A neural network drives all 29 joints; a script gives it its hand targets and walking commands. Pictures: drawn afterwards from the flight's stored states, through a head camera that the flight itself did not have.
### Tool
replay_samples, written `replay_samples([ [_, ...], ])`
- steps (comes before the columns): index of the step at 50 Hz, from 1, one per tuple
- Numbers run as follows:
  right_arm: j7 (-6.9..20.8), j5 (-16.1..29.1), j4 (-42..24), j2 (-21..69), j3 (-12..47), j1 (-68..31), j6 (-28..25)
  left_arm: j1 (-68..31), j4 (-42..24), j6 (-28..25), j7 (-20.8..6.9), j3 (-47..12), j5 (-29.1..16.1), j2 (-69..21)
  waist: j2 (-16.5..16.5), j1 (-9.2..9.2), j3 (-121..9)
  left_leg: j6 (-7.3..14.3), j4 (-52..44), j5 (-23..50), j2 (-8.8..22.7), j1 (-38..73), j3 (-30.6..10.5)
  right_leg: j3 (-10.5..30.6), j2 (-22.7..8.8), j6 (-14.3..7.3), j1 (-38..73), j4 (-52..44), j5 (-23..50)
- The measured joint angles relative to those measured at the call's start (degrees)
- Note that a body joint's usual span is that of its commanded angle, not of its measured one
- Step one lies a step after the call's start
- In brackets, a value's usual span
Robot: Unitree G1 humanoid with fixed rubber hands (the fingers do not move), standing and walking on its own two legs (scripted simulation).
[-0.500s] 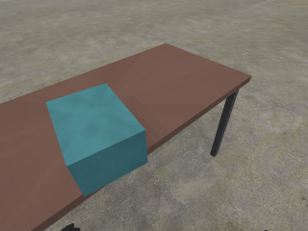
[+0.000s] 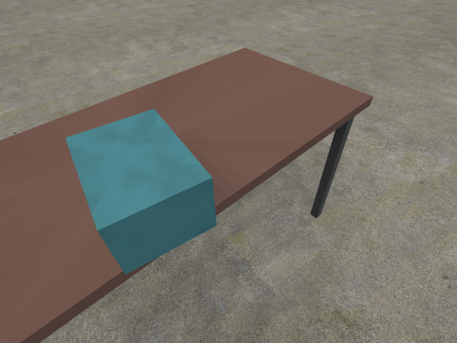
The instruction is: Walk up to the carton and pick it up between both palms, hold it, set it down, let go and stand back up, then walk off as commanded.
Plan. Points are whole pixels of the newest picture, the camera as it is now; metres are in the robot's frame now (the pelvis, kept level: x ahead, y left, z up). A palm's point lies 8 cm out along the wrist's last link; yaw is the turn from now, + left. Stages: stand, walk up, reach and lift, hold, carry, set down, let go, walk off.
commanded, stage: stand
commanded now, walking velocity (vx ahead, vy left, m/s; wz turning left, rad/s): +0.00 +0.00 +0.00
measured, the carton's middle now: (141, 181) +0.47 +0.22 +0.03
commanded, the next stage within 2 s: walk off in 0.56 s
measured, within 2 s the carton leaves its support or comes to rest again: neither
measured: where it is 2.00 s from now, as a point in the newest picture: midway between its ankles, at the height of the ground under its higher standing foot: outside the picture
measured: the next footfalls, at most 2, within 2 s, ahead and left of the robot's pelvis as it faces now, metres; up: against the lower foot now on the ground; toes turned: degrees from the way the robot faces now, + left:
left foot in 1.46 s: -0.21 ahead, +0.09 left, +0.00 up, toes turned -6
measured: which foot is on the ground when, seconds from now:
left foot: down 0.00-1.00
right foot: down 0.00-1.00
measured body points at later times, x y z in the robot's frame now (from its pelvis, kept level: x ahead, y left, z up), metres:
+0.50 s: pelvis +0.00 +0.00 +0.00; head -0.01 +0.00 +0.45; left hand +0.10 +0.29 -0.11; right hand +0.08 -0.29 -0.12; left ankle +0.05 +0.09 -0.73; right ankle -0.01 -0.13 -0.73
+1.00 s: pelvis -0.04 +0.00 -0.01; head +0.00 +0.00 +0.44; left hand +0.05 +0.28 -0.13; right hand +0.05 -0.30 -0.13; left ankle +0.05 +0.09 -0.73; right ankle -0.01 -0.13 -0.73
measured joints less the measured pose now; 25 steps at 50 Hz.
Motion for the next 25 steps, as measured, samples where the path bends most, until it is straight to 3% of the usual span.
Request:
replay_samples([
  [25,-0.2,0.0,1.6,0.0,0.0,-0.8,0.0,0.0,0.7,0.0,0.0,0.0,0.0,0.0,-0.2,0.00,0.0,0.0,-0.3,0.0,0.0,0.4,0.0,0.0,0.0,0.0,0.5,-0.6,0.2],
])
